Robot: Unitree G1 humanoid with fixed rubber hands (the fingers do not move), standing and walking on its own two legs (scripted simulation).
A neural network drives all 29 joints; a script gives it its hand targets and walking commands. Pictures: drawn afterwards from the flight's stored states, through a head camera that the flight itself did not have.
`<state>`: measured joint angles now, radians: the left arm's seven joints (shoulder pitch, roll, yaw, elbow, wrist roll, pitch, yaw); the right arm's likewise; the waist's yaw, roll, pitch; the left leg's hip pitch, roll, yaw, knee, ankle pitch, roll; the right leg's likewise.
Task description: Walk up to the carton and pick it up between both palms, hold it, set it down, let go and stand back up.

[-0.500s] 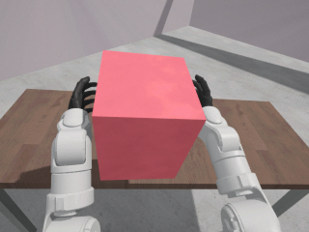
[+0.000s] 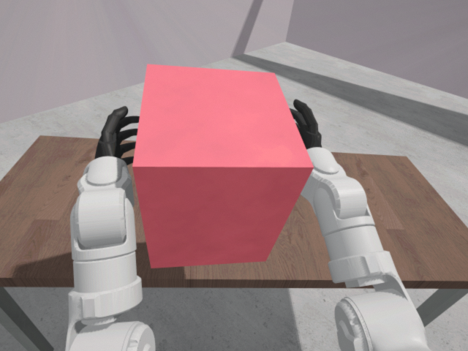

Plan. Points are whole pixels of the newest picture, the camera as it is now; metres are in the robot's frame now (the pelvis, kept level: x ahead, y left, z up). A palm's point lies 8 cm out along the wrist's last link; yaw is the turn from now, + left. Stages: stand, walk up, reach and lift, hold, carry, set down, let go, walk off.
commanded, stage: hold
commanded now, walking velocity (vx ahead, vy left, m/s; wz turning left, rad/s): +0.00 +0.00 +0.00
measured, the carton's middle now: (211, 171) +0.37 +0.01 +0.17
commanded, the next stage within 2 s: none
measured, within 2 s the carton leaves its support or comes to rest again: neither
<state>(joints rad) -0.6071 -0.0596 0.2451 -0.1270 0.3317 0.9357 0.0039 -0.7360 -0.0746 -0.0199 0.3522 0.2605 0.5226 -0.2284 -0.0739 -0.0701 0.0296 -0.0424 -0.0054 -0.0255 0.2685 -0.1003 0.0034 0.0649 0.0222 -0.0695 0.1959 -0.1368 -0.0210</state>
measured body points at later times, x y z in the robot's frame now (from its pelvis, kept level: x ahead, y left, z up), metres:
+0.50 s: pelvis +0.00 +0.00 +0.00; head -0.04 +0.03 +0.45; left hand +0.36 +0.16 +0.23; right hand +0.39 -0.14 +0.25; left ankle +0.04 +0.11 -0.75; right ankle -0.01 -0.10 -0.75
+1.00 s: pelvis +0.00 +0.00 +0.00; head -0.04 +0.03 +0.45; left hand +0.36 +0.16 +0.23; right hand +0.39 -0.13 +0.25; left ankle +0.04 +0.11 -0.75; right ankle -0.01 -0.10 -0.75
